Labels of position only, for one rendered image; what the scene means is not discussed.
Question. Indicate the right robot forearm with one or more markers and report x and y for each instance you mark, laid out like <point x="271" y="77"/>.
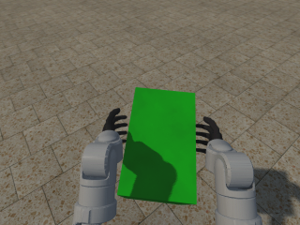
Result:
<point x="234" y="184"/>

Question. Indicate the carton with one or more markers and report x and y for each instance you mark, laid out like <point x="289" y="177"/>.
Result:
<point x="159" y="163"/>

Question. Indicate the left robot forearm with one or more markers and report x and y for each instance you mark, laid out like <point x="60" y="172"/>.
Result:
<point x="97" y="203"/>

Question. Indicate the robot right hand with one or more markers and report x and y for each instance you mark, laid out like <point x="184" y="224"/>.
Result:
<point x="212" y="135"/>

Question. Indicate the robot left hand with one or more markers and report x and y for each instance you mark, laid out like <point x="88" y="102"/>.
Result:
<point x="110" y="123"/>

